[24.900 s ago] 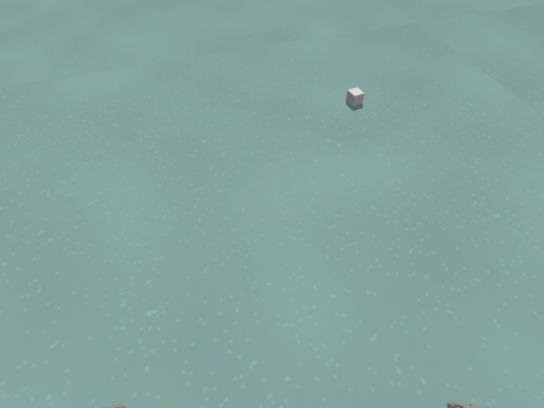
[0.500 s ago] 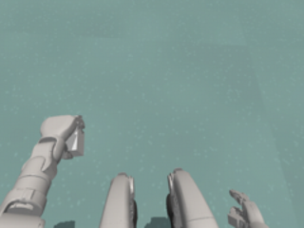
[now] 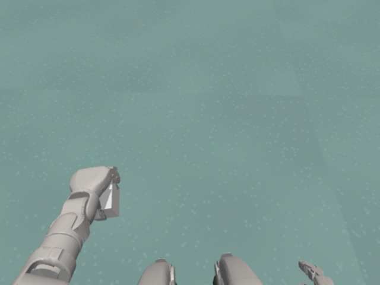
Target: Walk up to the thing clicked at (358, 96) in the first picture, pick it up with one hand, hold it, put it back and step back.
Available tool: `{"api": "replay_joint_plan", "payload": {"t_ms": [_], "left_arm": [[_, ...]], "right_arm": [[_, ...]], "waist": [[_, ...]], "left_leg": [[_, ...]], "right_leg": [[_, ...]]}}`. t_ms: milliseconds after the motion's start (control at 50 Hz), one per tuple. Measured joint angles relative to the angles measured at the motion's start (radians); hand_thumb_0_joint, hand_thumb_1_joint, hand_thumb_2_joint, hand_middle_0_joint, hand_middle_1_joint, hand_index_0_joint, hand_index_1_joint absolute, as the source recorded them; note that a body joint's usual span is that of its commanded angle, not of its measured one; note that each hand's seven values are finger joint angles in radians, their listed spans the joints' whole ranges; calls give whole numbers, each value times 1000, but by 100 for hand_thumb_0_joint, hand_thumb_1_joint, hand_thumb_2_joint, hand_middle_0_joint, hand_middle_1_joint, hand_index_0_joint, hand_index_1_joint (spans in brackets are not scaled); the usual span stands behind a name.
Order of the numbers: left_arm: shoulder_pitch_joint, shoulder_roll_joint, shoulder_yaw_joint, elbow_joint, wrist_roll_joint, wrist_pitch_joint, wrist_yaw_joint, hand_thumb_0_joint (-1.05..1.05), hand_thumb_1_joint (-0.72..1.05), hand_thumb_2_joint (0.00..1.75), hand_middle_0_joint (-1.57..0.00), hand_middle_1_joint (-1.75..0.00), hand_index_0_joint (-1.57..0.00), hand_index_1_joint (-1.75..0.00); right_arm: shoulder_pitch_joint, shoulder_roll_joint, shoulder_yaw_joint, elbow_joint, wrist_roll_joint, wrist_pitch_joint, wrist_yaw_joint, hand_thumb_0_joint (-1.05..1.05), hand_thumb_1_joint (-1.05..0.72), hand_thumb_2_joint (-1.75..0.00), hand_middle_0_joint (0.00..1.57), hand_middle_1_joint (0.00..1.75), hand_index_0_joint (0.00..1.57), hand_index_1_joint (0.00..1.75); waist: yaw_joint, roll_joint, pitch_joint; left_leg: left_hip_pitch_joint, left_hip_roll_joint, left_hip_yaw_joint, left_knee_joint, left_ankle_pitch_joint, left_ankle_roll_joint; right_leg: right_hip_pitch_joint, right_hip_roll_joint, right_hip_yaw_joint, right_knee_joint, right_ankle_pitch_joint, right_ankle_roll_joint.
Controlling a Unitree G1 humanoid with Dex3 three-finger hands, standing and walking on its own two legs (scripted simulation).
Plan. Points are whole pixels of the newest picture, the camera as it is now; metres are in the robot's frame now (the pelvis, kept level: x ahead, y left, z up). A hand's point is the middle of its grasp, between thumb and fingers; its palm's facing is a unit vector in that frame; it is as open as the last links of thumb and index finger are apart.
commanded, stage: lift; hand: left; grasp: from above
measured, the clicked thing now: (101, 199) +0.33 +0.23 -0.11
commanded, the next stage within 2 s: hold in 0.16 s
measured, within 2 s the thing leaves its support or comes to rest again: neither
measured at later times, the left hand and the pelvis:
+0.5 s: hand (92, 181) +0.34 +0.22 -0.02, palm faces -0.45 -0.05 -0.89, open 10.9 cm; pelvis +0.03 +0.00 +0.04, yaw +0 degrees
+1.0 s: hand (89, 183) +0.32 +0.22 +0.01, palm faces -0.46 -0.04 -0.89, open 10.9 cm; pelvis +0.03 +0.00 +0.05, yaw -1 degrees
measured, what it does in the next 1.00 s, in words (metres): rises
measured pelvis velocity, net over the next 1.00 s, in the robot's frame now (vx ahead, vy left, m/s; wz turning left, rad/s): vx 0.03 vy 0.00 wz -0.01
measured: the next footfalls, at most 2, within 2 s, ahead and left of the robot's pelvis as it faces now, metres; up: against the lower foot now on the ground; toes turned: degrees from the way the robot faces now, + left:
none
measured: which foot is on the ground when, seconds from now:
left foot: down 0.00-1.00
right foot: down 0.00-1.00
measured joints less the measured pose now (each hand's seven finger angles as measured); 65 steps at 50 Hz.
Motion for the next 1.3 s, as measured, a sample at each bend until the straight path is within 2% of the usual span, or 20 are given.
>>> {"api": "replay_joint_plan", "payload": {"t_ms": [180,420,880,1300], "left_arm": [[23,-9,-11,-25,-10,5,-20,0,-22,73,-64,-66,-68,-61],[40,-12,-30,-60,-3,6,-55,0,-22,72,-64,-69,-68,-61],[87,2,-42,-171,-6,-1,-155,0,-21,72,-63,-69,-67,-62],[118,-3,-43,-224,-21,-7,-172,0,-21,71,-63,-68,-67,-62]], "right_arm": [[-5,3,-5,-2,2,10,-2,1,-90,-90,20,30,21,30],[-26,-3,-11,-5,9,29,0,1,-90,-89,20,30,21,30],[-39,-10,-5,-47,17,63,0,1,-90,-89,20,30,21,30],[-74,-13,6,-51,25,67,-16,1,-90,-90,20,30,21,30]], "waist": [[10,2,25],[29,4,33],[54,10,54],[64,16,89]], "left_leg": [[138,-4,7,-135,37,0],[269,-9,14,-253,66,3],[405,-15,28,-372,114,4],[479,-15,26,-451,168,-5]], "right_leg": [[133,-5,10,-128,35,1],[261,-11,19,-241,62,3],[384,-17,36,-341,104,3],[450,-18,35,-401,147,-4]]}}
